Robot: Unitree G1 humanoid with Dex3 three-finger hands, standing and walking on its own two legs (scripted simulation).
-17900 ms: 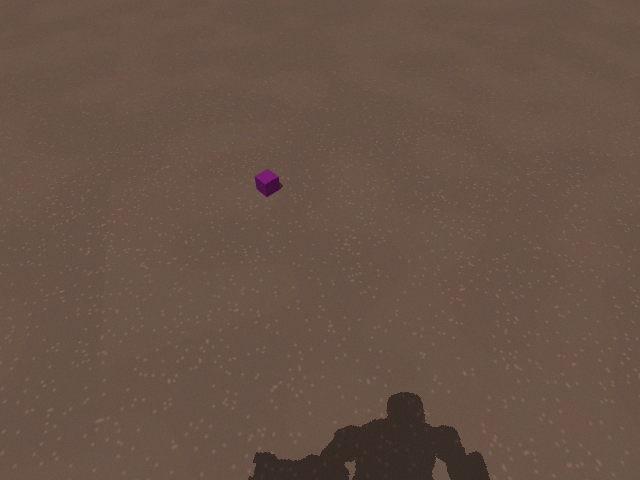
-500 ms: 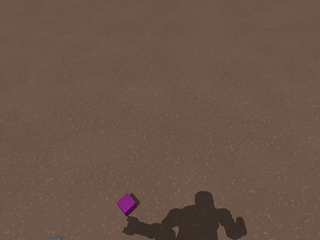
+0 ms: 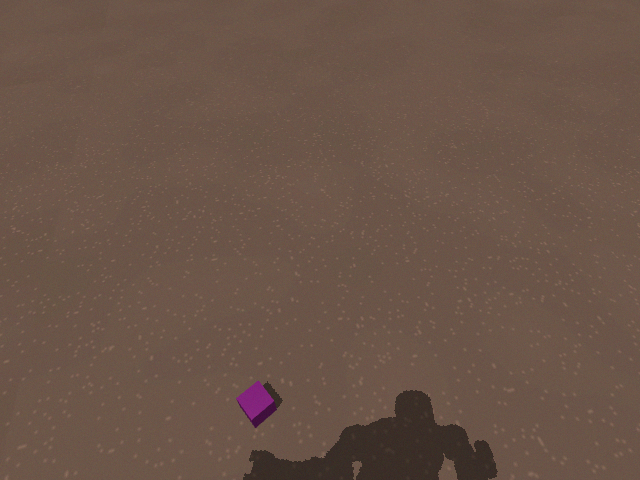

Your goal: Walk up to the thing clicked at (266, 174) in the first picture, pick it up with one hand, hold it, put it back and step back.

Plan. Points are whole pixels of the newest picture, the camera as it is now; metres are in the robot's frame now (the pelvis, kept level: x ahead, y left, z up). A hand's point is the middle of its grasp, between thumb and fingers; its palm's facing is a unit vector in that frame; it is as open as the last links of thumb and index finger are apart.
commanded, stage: walk up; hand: left
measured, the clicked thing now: (256, 404) +0.44 +0.23 -0.73
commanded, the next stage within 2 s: stand in 1.50 s
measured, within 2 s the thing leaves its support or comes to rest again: neither
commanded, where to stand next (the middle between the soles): +0.05 +0.00 m, yaw -1 degrees
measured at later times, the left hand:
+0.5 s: hand out of the picture +0.06 +0.28 -0.15, palm faces +0.00 -0.92 -0.40, open 7.4 cm
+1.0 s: hand out of the picture +0.09 +0.27 -0.14, palm faces -0.01 -0.94 -0.35, open 7.4 cm
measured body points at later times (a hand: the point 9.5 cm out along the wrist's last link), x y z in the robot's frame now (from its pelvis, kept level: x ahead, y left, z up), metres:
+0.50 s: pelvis +0.00 +0.01 +0.00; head +0.01 +0.01 +0.45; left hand +0.06 +0.33 -0.12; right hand +0.09 -0.29 -0.13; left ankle -0.03 +0.11 -0.74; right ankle -0.02 -0.14 -0.74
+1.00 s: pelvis +0.00 +0.01 +0.01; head +0.01 +0.01 +0.46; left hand +0.09 +0.31 -0.12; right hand +0.09 -0.28 -0.12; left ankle -0.03 +0.11 -0.74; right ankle +0.00 -0.12 -0.74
